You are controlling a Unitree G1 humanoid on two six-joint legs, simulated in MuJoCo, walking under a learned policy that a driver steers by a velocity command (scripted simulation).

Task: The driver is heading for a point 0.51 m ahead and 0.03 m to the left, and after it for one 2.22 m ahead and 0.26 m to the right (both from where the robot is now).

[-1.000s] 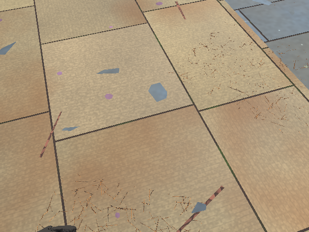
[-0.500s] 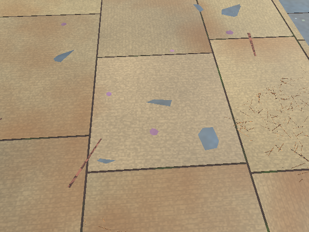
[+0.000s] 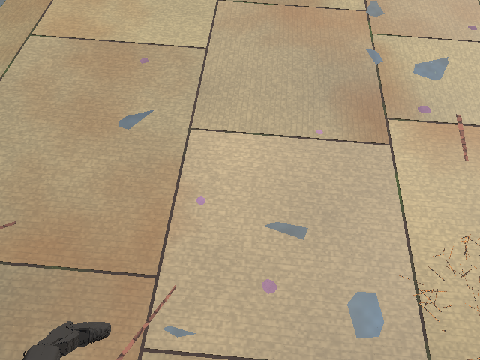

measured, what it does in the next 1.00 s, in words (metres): walks ahead: right foot, then left foot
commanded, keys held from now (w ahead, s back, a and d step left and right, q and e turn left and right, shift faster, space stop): w+q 0.34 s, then w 0.16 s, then w+e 0.50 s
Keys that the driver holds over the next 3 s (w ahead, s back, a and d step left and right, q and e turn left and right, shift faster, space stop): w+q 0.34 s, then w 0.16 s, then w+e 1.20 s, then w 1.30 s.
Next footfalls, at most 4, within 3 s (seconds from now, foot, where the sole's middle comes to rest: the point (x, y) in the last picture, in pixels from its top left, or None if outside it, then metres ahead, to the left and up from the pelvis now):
0.04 right None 0.19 -0.13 -0.77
0.54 left None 0.41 0.20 -0.77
1.08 right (213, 266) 0.76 0.02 -0.77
1.56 left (158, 190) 1.06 0.20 -0.77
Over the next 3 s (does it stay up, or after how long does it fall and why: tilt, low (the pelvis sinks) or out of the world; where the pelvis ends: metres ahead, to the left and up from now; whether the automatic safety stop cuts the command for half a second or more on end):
stays up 1.58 -0.18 0.01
